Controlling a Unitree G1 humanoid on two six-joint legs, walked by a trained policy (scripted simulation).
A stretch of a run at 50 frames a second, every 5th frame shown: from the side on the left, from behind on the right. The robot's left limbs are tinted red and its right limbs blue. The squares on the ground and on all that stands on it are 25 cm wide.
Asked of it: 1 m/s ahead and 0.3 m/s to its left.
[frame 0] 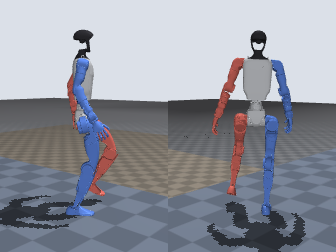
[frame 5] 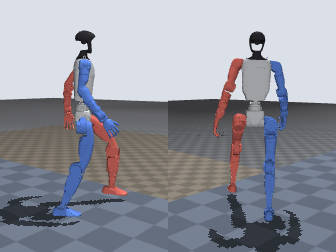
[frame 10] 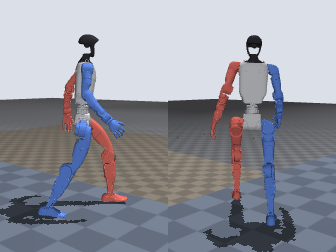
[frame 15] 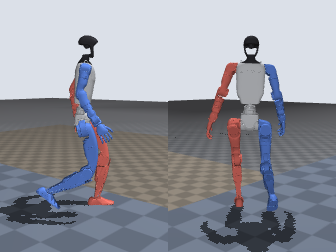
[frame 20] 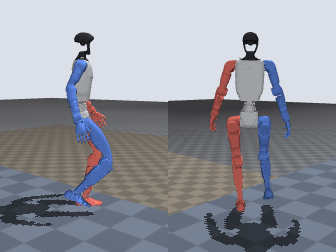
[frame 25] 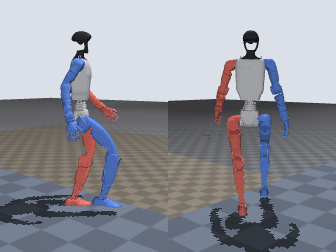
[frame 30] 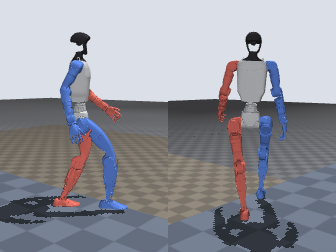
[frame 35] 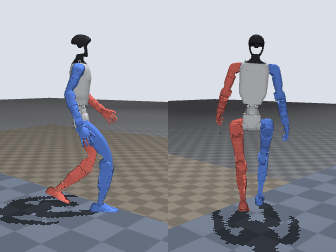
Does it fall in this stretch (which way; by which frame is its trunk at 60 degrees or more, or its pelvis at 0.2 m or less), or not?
no
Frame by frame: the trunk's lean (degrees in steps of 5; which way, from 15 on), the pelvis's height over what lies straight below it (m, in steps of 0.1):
0: 0, 0.8
5: 5, 0.8
10: 5, 0.7
15: 5, 0.7
20: 5, 0.8
25: 0, 0.8
30: 0, 0.8
35: 5, 0.7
